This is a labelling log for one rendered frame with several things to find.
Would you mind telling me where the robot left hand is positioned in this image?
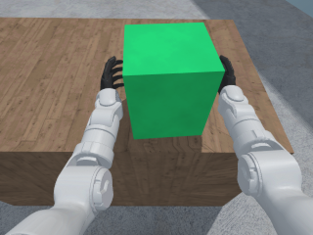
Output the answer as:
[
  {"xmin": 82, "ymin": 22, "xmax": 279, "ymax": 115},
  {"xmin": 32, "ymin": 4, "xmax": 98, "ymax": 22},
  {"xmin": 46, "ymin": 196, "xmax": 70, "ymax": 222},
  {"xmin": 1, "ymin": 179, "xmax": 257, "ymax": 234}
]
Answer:
[{"xmin": 100, "ymin": 56, "xmax": 124, "ymax": 90}]

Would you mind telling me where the robot left forearm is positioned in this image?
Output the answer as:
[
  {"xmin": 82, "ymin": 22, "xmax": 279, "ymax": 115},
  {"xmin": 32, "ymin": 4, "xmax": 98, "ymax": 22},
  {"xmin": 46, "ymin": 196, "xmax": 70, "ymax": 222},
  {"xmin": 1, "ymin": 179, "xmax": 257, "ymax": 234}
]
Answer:
[{"xmin": 54, "ymin": 88, "xmax": 123, "ymax": 203}]

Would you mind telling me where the robot left upper arm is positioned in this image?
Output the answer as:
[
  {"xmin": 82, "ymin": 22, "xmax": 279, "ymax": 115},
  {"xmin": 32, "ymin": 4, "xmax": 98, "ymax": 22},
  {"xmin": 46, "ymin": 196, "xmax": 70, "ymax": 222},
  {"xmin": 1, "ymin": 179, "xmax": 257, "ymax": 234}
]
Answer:
[{"xmin": 5, "ymin": 165, "xmax": 113, "ymax": 235}]

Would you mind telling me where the carton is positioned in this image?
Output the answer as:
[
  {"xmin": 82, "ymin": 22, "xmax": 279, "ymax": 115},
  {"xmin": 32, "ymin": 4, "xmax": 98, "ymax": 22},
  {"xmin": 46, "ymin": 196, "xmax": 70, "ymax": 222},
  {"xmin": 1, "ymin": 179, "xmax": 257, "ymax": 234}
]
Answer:
[{"xmin": 122, "ymin": 23, "xmax": 225, "ymax": 140}]

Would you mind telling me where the robot right hand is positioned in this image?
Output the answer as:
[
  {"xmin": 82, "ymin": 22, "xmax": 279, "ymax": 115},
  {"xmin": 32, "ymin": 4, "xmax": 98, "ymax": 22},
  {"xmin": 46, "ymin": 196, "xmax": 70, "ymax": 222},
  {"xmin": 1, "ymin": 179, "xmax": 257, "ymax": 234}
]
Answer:
[{"xmin": 217, "ymin": 55, "xmax": 236, "ymax": 95}]

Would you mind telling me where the robot right forearm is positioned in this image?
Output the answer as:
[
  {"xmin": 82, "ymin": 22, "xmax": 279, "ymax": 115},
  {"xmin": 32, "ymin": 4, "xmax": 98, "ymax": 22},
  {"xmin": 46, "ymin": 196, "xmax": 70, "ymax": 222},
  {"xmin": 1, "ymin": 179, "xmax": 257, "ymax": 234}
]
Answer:
[{"xmin": 217, "ymin": 85, "xmax": 302, "ymax": 187}]

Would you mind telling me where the robot right upper arm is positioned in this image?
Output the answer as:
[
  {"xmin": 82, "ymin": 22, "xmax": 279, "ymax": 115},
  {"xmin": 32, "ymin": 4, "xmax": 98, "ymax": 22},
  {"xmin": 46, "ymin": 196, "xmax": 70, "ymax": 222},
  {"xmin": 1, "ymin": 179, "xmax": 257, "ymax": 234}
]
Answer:
[{"xmin": 237, "ymin": 150, "xmax": 313, "ymax": 235}]

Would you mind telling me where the pedestal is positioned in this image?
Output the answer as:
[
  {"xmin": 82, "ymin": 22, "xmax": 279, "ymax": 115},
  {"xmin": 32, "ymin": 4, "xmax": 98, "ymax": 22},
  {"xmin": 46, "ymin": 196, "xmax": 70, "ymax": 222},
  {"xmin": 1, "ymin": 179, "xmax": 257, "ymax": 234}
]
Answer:
[{"xmin": 0, "ymin": 17, "xmax": 294, "ymax": 207}]

